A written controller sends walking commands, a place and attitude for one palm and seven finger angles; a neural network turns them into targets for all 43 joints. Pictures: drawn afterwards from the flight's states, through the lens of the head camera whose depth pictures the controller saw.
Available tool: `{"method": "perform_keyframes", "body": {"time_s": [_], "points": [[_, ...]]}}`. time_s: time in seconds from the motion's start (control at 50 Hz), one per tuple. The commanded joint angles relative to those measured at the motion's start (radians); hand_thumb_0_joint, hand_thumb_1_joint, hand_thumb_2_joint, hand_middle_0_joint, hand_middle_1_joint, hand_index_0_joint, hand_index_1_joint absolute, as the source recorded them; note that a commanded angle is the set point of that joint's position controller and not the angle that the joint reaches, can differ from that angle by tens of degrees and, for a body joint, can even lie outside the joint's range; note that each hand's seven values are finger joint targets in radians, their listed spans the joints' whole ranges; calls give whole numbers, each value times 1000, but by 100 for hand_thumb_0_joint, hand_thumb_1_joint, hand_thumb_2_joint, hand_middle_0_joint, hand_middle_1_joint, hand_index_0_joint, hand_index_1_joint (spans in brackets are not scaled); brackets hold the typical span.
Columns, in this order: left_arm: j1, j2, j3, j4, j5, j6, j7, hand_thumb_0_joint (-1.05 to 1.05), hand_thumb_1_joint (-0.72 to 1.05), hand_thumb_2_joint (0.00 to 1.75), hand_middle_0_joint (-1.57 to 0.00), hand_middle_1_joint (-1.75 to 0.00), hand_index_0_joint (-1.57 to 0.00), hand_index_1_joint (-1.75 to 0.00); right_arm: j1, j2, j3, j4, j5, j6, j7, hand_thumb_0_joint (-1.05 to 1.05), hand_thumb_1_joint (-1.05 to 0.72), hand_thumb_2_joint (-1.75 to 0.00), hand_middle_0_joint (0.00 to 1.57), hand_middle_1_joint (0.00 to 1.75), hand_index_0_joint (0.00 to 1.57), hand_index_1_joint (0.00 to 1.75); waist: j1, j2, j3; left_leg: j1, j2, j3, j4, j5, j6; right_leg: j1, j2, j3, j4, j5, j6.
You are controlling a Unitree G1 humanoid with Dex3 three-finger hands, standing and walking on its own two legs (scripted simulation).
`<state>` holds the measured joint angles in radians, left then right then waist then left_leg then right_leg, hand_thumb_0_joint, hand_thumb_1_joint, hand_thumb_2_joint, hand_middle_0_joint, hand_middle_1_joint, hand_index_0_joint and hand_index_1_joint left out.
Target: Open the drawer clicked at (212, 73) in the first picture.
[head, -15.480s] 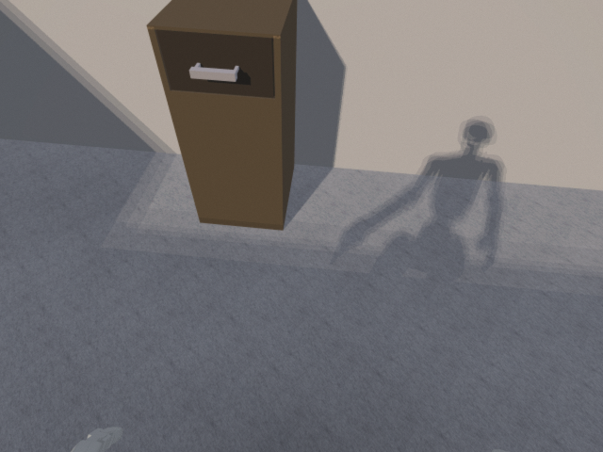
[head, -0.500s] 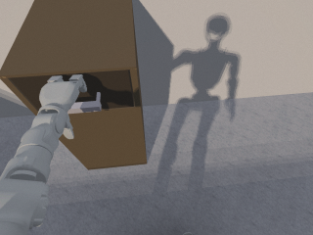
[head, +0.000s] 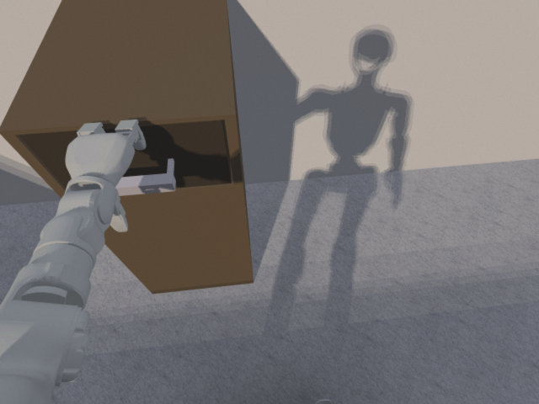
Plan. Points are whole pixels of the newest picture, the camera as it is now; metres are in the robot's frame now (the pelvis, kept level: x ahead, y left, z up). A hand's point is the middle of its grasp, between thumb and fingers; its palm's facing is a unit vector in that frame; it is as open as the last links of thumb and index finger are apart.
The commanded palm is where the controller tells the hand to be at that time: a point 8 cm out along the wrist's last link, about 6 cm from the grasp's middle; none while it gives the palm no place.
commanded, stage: lower the fingers behind the handle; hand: left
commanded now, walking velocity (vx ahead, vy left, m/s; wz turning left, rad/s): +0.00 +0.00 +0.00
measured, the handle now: (138, 175) +0.50 +0.25 -0.01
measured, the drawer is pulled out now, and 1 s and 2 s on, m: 0.00 0.00 0.00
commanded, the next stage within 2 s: close the thumb around the handle in 1.62 s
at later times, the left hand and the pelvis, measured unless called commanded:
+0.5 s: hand (122, 192) +0.45 +0.25 +0.01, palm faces -0.05 +0.00 -1.00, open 13.8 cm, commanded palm +0.43 +0.24 +0.07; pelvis +0.00 -0.01 -0.01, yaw +0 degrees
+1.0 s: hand (131, 209) +0.44 +0.25 -0.03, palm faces -0.10 -0.03 -0.99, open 13.8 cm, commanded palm +0.43 +0.24 +0.03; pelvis -0.01 -0.01 -0.02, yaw -1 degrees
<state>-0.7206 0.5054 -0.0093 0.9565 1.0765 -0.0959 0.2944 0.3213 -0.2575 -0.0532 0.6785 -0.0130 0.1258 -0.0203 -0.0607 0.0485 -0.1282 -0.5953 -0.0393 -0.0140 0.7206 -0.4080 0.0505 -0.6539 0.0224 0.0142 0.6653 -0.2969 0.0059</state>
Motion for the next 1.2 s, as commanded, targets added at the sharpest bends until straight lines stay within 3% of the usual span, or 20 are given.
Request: {"method": "perform_keyframes", "body": {"time_s": [0.0,0.08,0.14,0.24,0.3,0.38,0.46,0.52,0.58,0.66,0.7,0.76,0.84,0.9,0.96,1.04,1.06,1.12,1.16,1.18], "points": [[-405,239,62,-130,-11,47,40,0,-50,30,-30,-120,-30,-120,104,-155,-50,-64,5,-18,-3,0,-90,-90,20,30,20,30,-7,-1,-370,161,22,-4,-74,530,-29,238,23,-40,-24,308,-55],[-387,197,18,-114,-20,45,1,0,-50,30,-30,-120,-30,-120,114,-159,-56,-66,10,-19,-10,0,-90,-90,20,30,20,30,-24,-39,-373,155,21,6,-67,501,-17,246,20,-31,-34,328,-46],[-410,228,41,-163,-19,-3,-10,0,-50,30,-30,-120,-30,-120,124,-159,-58,-63,7,-18,-18,0,-90,-90,20,30,20,30,-25,-40,-386,155,20,-1,-59,504,-12,250,18,-24,-28,339,-46],[-422,277,102,-240,3,-67,45,0,-50,30,-30,-120,-30,-120,124,-151,-62,-49,-10,-18,-16,0,-90,-90,20,30,20,30,-8,69,-417,186,25,-13,-21,618,-28,185,21,-26,14,351,-54],[-369,308,154,-220,4,-51,95,0,-50,30,-30,-120,-30,-120,117,-150,-59,-41,-21,-14,-3,0,-90,-90,20,30,20,30,16,69,-442,146,21,-5,-4,644,-32,200,23,-30,40,377,-57],[-332,255,107,-129,14,28,128,0,-50,30,-30,-120,-30,-120,113,-156,-58,-40,-14,-11,12,0,-90,-90,20,30,20,30,2,27,-413,85,18,9,-6,561,-29,192,25,-36,42,357,-52],[-381,232,67,-115,6,65,101,0,-50,30,-30,-120,-30,-120,125,-162,-63,-36,-6,-11,8,0,-90,-90,20,30,20,30,-27,-10,-447,102,20,13,-4,533,-17,220,22,-25,25,383,-44],[-421,207,37,-130,-6,38,68,0,-50,30,-30,-120,-30,-120,134,-160,-64,-33,-3,-15,-6,0,-90,-90,20,30,20,30,-50,-19,-436,112,20,5,-5,501,-10,207,19,-22,15,361,-40],[-408,237,63,-132,-1,-3,58,0,-50,30,-30,-120,-30,-120,129,-159,-60,-32,-6,-18,-17,0,-90,-90,20,30,20,30,-42,-19,-407,90,16,2,0,456,-6,184,19,-20,20,325,-43],[-414,283,97,-114,21,-34,88,0,-50,30,-30,-120,-30,-120,124,-157,-50,-24,-14,-21,-17,0,-90,-90,20,30,20,30,-32,32,-385,35,12,-1,22,421,-11,124,19,-24,55,282,-52],[-379,293,121,-105,27,-32,110,0,-50,30,-30,-120,-30,-120,120,-159,-51,-26,-22,-19,-9,0,-90,-90,20,30,20,30,-13,53,-418,33,13,-1,40,470,-18,118,22,-28,80,302,-56],[-350,268,109,-84,24,-7,133,0,-50,30,-30,-120,-30,-120,130,-158,-56,-29,-22,-21,2,0,-90,-90,20,30,20,30,-12,47,-452,22,16,6,61,495,-22,116,24,-32,99,329,-52],[-339,260,103,-79,18,21,135,0,-50,30,-30,-120,-30,-120,138,-166,-59,-31,-19,-17,7,0,-90,-90,20,30,20,30,-21,10,-485,21,20,6,70,501,-19,134,24,-28,101,352,-45],[-395,245,89,-127,11,4,128,0,-50,30,-30,-120,-30,-120,144,-167,-65,-23,-20,-20,3,0,-90,-90,20,30,20,30,-41,13,-497,48,25,-3,77,508,-17,118,23,-28,98,347,-43],[-426,241,77,-126,19,-13,131,0,-50,30,-30,-120,-30,-120,141,-166,-62,-14,-20,-22,-3,0,-90,-90,20,30,20,30,-56,26,-448,29,25,-11,79,448,-16,67,23,-30,99,289,-44],[-411,275,108,-94,30,-22,154,0,-50,30,-30,-120,-30,-120,142,-169,-56,3,-27,-24,-2,0,-90,-90,20,30,20,30,-44,50,-449,17,24,-19,99,436,-21,15,26,-37,126,248,-50],[-388,230,77,-67,28,-14,156,0,-50,30,-30,-120,-30,-120,140,-165,-58,1,-26,-25,1,0,-90,-90,20,30,20,30,-52,52,-436,12,24,-16,103,429,-22,-1,28,-42,123,241,-50],[-375,236,80,-22,31,9,158,0,-50,30,-30,-120,-30,-120,147,-170,-55,4,-26,-25,9,0,-90,-90,20,30,20,30,-47,54,-438,2,26,-20,113,435,-30,-22,30,-48,138,231,-52],[-407,197,47,-21,28,20,155,0,-50,30,-30,-120,-30,-120,151,-168,-57,1,-25,-29,11,0,-90,-90,20,30,20,30,-64,53,-426,2,30,-21,118,423,-29,-42,32,-52,136,222,-50],[-391,222,67,-16,24,22,151,0,-50,30,-30,-120,-30,-120,154,-172,-55,-1,-25,-28,13,0,-90,-90,20,30,20,30,-49,47,-443,-14,25,-16,120,412,-26,-19,30,-48,140,226,-50]]}}
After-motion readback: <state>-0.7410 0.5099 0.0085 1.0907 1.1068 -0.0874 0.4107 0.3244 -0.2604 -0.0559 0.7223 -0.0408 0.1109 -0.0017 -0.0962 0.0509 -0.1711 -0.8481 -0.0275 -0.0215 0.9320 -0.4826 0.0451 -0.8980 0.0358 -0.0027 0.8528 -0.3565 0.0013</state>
